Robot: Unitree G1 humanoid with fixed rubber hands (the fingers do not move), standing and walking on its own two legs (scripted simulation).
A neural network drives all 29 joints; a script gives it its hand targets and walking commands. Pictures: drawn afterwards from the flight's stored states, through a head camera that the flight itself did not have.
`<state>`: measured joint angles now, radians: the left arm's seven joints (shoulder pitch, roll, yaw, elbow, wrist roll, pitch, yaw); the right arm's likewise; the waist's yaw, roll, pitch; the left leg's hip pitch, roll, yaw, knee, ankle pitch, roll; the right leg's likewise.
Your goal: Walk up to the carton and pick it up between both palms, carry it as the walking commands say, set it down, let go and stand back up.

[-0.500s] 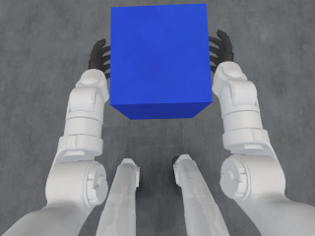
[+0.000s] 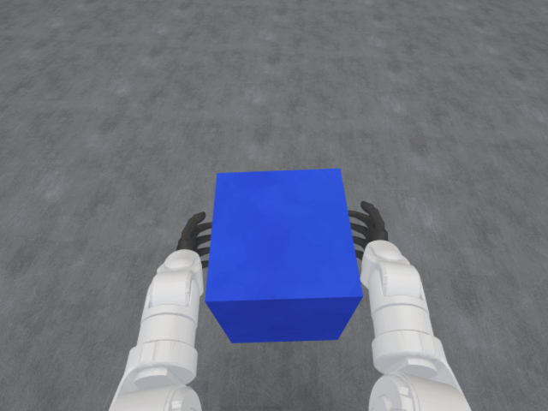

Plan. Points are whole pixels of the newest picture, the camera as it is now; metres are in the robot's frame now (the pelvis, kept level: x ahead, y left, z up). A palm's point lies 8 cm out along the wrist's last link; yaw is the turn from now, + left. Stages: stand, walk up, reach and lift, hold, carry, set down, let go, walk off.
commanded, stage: reach and lift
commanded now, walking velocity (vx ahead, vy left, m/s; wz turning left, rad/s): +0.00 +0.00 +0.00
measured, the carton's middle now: (281, 262) +0.37 -0.01 -0.04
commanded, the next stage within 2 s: hold in 1.44 s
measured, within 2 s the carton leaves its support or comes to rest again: neither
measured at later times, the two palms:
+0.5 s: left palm (178, 257) +0.31 +0.14 +0.08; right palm (393, 248) +0.31 -0.15 +0.09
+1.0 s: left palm (175, 270) +0.30 +0.14 +0.07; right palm (387, 255) +0.31 -0.15 +0.08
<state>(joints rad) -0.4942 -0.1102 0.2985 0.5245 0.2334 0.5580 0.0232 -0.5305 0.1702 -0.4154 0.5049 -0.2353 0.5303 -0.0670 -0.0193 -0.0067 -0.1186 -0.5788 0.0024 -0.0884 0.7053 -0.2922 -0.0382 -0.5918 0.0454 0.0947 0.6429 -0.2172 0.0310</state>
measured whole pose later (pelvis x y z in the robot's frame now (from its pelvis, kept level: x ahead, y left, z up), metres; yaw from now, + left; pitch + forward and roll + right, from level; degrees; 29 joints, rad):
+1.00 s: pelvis -0.01 +0.00 +0.01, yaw +0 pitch -2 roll -1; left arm -0.39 -0.17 0.26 0.37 0.23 0.74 0.04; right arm -0.41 0.18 -0.37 0.35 -0.24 0.71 -0.03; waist 0.01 0.00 -0.08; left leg -0.30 0.01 -0.09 0.60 -0.26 -0.03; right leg -0.30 0.04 0.10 0.52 -0.18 0.03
